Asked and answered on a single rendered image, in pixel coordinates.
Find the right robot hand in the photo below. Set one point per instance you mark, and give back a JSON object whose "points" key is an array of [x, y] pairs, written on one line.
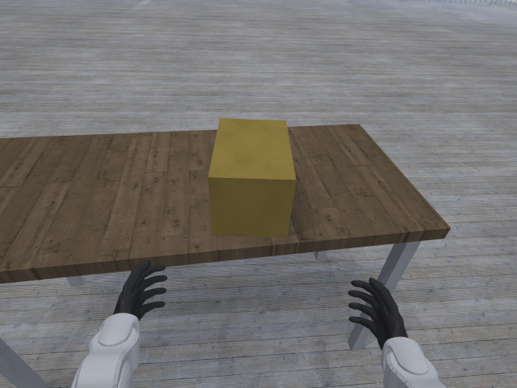
{"points": [[387, 321]]}

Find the carton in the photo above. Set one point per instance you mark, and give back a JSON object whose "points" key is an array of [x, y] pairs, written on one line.
{"points": [[251, 179]]}

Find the left robot hand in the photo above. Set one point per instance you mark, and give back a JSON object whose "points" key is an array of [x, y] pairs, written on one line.
{"points": [[132, 296]]}

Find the robot left forearm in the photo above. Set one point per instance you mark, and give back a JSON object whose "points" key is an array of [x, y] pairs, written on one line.
{"points": [[114, 354]]}

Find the table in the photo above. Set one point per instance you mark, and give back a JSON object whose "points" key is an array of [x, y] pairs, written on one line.
{"points": [[80, 205]]}

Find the robot right forearm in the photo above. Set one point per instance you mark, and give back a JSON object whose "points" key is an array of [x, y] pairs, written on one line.
{"points": [[405, 366]]}

